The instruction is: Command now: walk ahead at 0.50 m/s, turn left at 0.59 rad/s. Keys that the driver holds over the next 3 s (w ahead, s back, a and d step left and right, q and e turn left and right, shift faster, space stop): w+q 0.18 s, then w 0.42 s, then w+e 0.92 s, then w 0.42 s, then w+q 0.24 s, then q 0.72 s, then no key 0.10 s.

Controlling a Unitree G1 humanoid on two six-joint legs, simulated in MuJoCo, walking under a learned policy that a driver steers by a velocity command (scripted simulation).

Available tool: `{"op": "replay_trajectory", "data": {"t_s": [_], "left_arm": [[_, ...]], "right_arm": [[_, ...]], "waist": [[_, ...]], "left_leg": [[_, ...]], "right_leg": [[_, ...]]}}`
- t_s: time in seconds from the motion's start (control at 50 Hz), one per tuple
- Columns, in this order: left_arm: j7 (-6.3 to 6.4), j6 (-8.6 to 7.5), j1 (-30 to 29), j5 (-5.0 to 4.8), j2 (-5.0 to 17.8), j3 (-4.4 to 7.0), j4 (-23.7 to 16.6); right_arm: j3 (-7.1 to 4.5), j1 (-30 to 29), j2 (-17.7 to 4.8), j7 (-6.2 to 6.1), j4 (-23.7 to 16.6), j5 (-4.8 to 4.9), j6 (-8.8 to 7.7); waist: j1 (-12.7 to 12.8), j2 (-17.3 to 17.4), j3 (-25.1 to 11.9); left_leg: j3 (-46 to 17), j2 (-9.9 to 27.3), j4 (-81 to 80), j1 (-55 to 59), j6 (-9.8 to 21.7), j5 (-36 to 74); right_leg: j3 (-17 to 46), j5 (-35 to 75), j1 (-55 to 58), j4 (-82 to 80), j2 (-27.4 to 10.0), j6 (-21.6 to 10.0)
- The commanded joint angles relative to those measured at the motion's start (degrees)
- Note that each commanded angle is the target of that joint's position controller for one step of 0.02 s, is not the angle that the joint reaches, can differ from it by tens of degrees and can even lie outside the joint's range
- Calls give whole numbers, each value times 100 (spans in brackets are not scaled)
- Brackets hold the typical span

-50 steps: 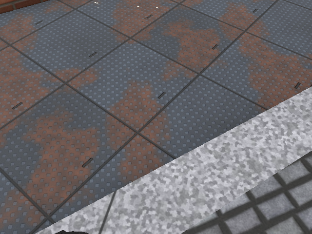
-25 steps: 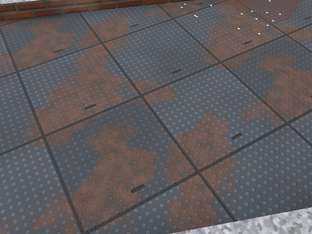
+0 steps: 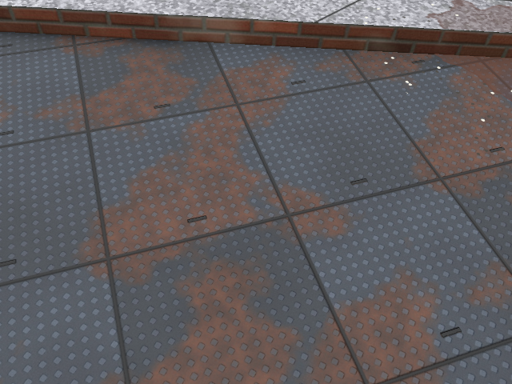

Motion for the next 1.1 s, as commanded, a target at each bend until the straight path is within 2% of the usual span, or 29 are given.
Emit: {"op": "replay_trajectory", "data": {"t_s": [0.02, 0.1, 0.14, 0.16, 0.18, 0.2, 0.22, 0.24, 0.26, 0.32, 0.38, 0.44, 0.54, 0.58, 0.6, 0.62, 0.64, 0.66, 0.7, 0.72, 0.74, 0.82, 0.92, 0.98, 1.0, 1.02, 1.04, 1.06, 1.1], "left_arm": [[-37, -165, -182, 35, 717, 171, -370], [-110, -233, 152, 24, 733, 181, -317], [-49, -272, 1476, 31, 825, 278, 37], [25, -310, 2157, -44, 802, 330, 187], [109, -399, 2837, 40, 1204, 444, 282], [99, -450, 2362, -51, 1304, 420, 110], [66, -508, 1768, -141, 1232, 395, 15], [49, -548, 1399, -135, 844, 303, -111], [25, -560, 1135, -107, 678, 228, -132], [38, -641, 1353, -81, 1025, 320, 321], [42, -792, 1752, -133, 662, 211, 555], [38, -777, 1416, -218, 551, 183, 642], [214, -470, 2500, -67, 472, 109, 1254], [349, -299, 2643, -13, 572, 129, 1425], [362, -208, 2448, -97, 611, 154, 1399], [261, -204, 2138, -244, 584, 184, 1281], [282, -259, 2585, -437, 297, 121, 1090], [364, -392, 2463, -574, 372, 89, 1074], [291, -357, 1977, -260, 526, 105, 1073], [199, -286, 1672, 2, 618, 164, 1078], [103, -210, 1527, 103, 544, 183, 1059], [-158, -214, 818, -72, -114, -1, 741], [-182, -189, 176, -85, 109, 62, 541], [-149, -186, 1300, -25, 325, 209, 869], [-73, -186, 2023, 29, 817, 378, 1016], [-37, -138, 1911, -19, 1463, 498, 867], [-33, -53, 1925, -250, 1327, 483, 833], [28, -33, 1495, -228, 1131, 436, 828], [60, -64, 1032, -202, 800, 354, 777]], "right_arm": [[-208, 139, -907, -46, -440, -77, -69], [-224, -82, -991, -116, -643, -78, -11], [-210, -801, -1040, -71, -824, -22, -34], [-210, -1175, -1074, -7, -882, -51, -79], [-114, -1342, -576, 25, -1038, 29, -170], [15, -720, -139, -21, -1167, -28, -221], [35, -625, -406, -86, -1029, -138, -167], [-47, -1088, -753, -73, -869, -219, -73], [-129, -1251, -971, 15, -832, -177, -26], [-42, -1765, -681, 242, -1034, -314, 146], [0, -2579, -562, 306, -1151, -182, -31], [137, -2296, -220, 461, -856, -109, -136], [228, -2866, -240, 274, -692, -373, -193], [233, -1844, -273, 141, -218, -415, -248], [153, -912, -407, 88, 137, -438, -270], [22, -255, -758, 84, 380, -399, -262], [-10, 266, -1060, 138, 354, -295, -309], [-64, 655, -972, 93, 383, -138, -327], [-92, -27, -772, -117, 341, -148, -290], [-1, -358, -502, -175, 337, -157, -342], [33, -488, -429, -178, 373, -123, -395], [49, -886, -358, -84, 502, -11, -560], [38, -562, -420, -60, 696, 46, -482], [-1, -401, -690, -135, 728, -71, -330], [32, -269, -635, -134, 614, -108, -295], [153, 373, 21, -29, 355, -81, -291], [62, -291, -512, -39, 229, -152, -312], [59, -741, -557, -34, 82, -70, -358], [78, -811, -465, -61, 106, -124, -349]], "waist": [[92, 459, -273], [291, 701, -101], [1083, 557, -356], [1552, 546, -610], [1815, -377, -797], [962, -1567, -714], [600, -1071, -141], [633, 91, 550], [498, 546, 806], [500, -274, 813], [745, -278, 629], [506, -66, 202], [959, 341, 591], [632, 304, 338], [158, 470, 107], [-150, 1020, -341], [49, 1478, -1152], [-390, 1613, -1627], [-66, 899, -1360], [186, 280, -862], [368, 183, -410], [720, 839, 116], [592, 589, 72], [1125, 480, -480], [1394, -75, -847], [821, -1440, -1522], [1121, -619, -1580], [944, -300, -588], [532, 180, 62]], "left_leg": [[-1414, 1699, 161, 413, 902, 2767], [-1735, 1714, 798, 349, 876, 3278], [-1403, 1255, 2066, -825, 512, 4339], [-1188, 945, 3306, -1377, 334, 3613], [-785, 381, 5389, -2489, 34, 1681], [-352, -24, 6218, -3688, -115, -1589], [-272, 243, 6164, -4585, -150, -1586], [-435, 582, 5830, -4568, -243, -1312], [-434, 751, 5218, -4166, -348, -901], [149, 741, 4456, -3586, -490, 347], [462, 617, 2943, -3535, -351, 1923], [821, 658, 1466, -1021, -225, 4559], [977, 934, 241, -1588, -349, 3916], [795, 1140, -734, -1123, -294, 3806], [611, 1368, -1349, -61, -147, 4148], [300, 1861, -737, 1512, 138, 4912], [-97, 2866, 1871, 3552, 263, 7836], [-615, 3373, 1944, 4743, 534, 7506], [-1109, 3277, 668, 3239, 1101, 2963], [-1176, 3183, 166, 1693, 1088, 2765], [-1054, 3138, -18, 726, 1126, 3161], [516, 2120, -631, -1103, 413, 3416], [1131, 2113, -235, -126, 62, 4039], [1581, 2014, 1993, 30, -176, 4693], [1770, 1780, 3781, -821, -350, 3288], [1577, 672, 6077, -2778, -610, -1881], [484, 658, 6346, -3611, -540, -1737], [430, 1028, 6070, -4006, -512, -1133], [441, 1367, 5096, -3351, -582, -589]], "right_leg": [[-1, -163, -189, 322, 121, -82], [60, -1005, 346, -130, 316, -258], [-249, -1402, 2584, -896, 714, -399], [-272, -590, 3557, -1479, 688, -390], [1027, -1269, 4624, -2339, -290, -664], [3124, -627, 4913, -2773, -1611, -1026], [4322, -1228, 4312, -3317, -1969, -1545], [3710, -1272, 3510, -3317, -1794, -1673], [2920, -1086, 2862, -3434, -1461, -1542], [1534, -369, 2440, -3611, -906, -1392], [572, -1208, 2787, -3743, -225, -1021], [-44, -1836, 1612, -3611, 80, -827], [65, -1469, 3103, -1752, 68, -945], [31, -298, 3645, -6, 125, -1027], [-167, -405, 3114, 1343, 295, -978], [-427, -3006, 1677, 3177, 844, -866], [58, -4351, -209, 4240, 823, -880], [568, -3730, -1704, 4003, 646, -911], [396, -2552, -1936, 3163, 226, -678], [358, -2095, -1149, 2481, 70, -438], [337, -2059, -627, 1989, -30, -282], [-148, -453, 904, -127, -97, -380], [-681, -130, 1326, -1004, 386, -906], [-875, -696, 2680, -1564, 922, -1268], [241, -1164, 3665, -1932, 286, -1574], [3404, -911, 5084, -2516, -1475, -2575], [4264, -1764, 5227, -3255, -1398, -2588], [3358, -1887, 4501, -3305, -1296, -2361], [2366, -405, 3203, -3416, -778, -1940]]}}
Next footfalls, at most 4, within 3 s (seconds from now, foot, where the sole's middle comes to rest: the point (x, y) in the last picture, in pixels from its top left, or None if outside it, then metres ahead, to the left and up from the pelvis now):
0.16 right None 0.17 -0.14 -0.78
0.62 left None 0.47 0.10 -0.92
1.00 right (251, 305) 0.78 -0.05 -0.92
1.56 left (214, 221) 1.11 0.06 -0.92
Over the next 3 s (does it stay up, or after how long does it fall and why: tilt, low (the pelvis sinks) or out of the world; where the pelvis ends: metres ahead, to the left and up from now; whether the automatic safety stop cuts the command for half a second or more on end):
stays up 1.39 -0.16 -0.15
